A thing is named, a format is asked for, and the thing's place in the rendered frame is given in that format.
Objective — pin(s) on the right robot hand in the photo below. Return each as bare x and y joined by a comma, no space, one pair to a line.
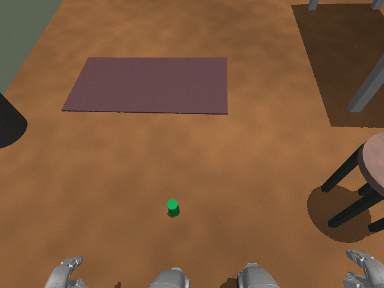
373,270

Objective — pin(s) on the stool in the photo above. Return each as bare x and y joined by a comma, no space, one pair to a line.
370,159

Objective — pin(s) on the left robot hand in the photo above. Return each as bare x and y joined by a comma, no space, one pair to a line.
60,276

